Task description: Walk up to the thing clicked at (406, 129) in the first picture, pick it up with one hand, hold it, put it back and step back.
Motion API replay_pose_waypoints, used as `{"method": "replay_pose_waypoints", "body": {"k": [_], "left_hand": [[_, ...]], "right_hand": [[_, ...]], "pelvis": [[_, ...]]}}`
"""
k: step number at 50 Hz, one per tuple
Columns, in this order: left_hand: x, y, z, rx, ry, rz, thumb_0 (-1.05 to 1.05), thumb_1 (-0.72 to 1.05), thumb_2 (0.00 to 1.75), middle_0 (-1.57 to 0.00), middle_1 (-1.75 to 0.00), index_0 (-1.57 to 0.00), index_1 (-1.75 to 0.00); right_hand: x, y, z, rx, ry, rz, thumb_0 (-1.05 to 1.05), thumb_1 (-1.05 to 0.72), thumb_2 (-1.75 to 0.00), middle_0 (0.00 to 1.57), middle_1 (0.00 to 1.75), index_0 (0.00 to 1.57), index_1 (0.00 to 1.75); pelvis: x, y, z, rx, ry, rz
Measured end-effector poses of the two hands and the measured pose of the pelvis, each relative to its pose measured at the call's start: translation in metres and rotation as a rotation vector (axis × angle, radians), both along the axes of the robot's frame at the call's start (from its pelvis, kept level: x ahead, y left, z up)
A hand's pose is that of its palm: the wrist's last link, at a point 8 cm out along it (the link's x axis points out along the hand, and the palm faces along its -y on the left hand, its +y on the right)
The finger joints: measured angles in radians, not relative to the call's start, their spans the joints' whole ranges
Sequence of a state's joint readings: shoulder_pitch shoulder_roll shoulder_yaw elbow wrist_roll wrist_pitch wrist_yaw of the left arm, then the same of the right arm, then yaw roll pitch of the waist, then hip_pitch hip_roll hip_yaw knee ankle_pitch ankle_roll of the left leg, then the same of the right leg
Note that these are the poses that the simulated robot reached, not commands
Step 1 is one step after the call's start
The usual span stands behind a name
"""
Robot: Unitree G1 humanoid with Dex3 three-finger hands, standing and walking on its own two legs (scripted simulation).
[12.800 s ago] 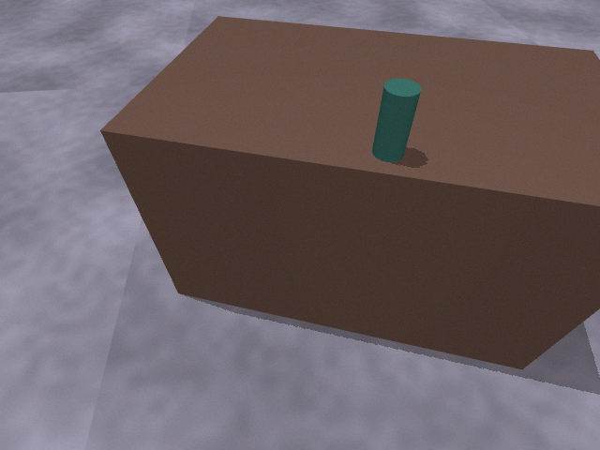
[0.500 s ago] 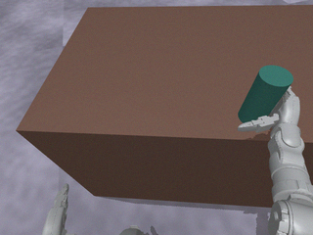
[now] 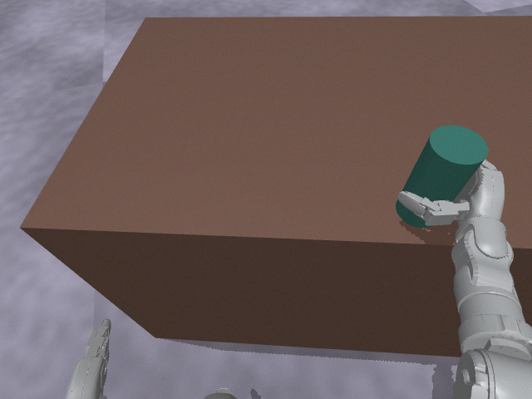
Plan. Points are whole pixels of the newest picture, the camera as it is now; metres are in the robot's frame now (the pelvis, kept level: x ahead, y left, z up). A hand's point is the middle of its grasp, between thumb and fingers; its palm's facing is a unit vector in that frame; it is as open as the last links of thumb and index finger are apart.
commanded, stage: settle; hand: right
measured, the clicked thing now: (435, 181) +0.43 -0.21 +0.09
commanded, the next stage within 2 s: lift in 0.82 s
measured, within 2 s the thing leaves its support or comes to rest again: leaves its support in 0.20 s
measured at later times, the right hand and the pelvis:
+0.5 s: hand (441, 164) +0.44 -0.21 +0.11, palm faces +0.23 +0.97 -0.01, open 9.8 cm; pelvis +0.01 +0.00 +0.01, yaw +0 degrees
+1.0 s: hand (447, 152) +0.44 -0.21 +0.14, palm faces +0.22 +0.97 +0.00, open 9.9 cm; pelvis +0.01 +0.00 +0.02, yaw +0 degrees
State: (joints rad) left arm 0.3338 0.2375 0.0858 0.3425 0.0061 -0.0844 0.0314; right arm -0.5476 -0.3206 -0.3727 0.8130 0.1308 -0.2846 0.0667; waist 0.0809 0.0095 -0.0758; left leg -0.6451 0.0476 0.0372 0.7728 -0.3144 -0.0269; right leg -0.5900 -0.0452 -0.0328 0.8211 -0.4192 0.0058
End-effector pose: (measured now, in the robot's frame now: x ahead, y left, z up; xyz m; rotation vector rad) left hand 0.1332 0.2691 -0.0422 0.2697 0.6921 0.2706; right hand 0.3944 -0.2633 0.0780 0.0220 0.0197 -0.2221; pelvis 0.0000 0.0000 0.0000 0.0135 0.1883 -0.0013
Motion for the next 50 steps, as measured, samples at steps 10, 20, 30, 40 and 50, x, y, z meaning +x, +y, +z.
{"method": "replay_pose_waypoints", "body": {"k": [10,20,30,40,50], "left_hand": [[0.001,-0.002,0.003,-0.010,-0.005,-0.004,-0.01,-0.54,0.06,-0.06,-0.05,-0.05,-0.05],[0.007,-0.001,0.002,-0.023,-0.008,0.014,-0.01,-0.54,0.06,-0.06,-0.05,-0.05,-0.05],[0.014,-0.001,0.006,-0.028,-0.016,0.016,-0.01,-0.55,0.07,-0.06,-0.05,-0.05,-0.05],[0.015,-0.002,0.002,-0.039,0.009,0.021,-0.01,-0.56,0.07,-0.06,-0.05,-0.05,-0.05],[0.017,-0.006,0.000,-0.053,0.017,0.028,-0.01,-0.56,0.07,-0.06,-0.05,-0.05,-0.06]], "right_hand": [[0.002,0.003,0.007,-0.022,0.027,-0.008,0.00,0.36,-0.99,0.75,0.98,0.78,0.99],[0.009,0.003,0.030,-0.025,0.015,-0.017,0.00,0.36,-1.00,0.74,0.99,0.78,0.99],[0.013,0.003,0.042,-0.020,0.020,-0.005,0.00,0.35,-1.00,0.73,1.00,0.77,1.01],[0.014,0.003,0.051,-0.023,0.018,-0.006,0.01,0.35,-1.01,0.71,1.03,0.75,1.03],[0.013,0.004,0.061,-0.021,0.016,-0.004,0.01,0.36,-1.03,0.70,1.06,0.73,1.07]], "pelvis": [[0.001,0.003,0.005,0.000,-0.018,-0.001],[0.006,0.005,0.011,-0.003,-0.038,-0.004],[0.011,0.005,0.015,-0.005,-0.051,-0.004],[0.013,0.003,0.019,-0.005,-0.061,-0.002],[0.014,0.002,0.022,-0.006,-0.075,-0.002]]}}
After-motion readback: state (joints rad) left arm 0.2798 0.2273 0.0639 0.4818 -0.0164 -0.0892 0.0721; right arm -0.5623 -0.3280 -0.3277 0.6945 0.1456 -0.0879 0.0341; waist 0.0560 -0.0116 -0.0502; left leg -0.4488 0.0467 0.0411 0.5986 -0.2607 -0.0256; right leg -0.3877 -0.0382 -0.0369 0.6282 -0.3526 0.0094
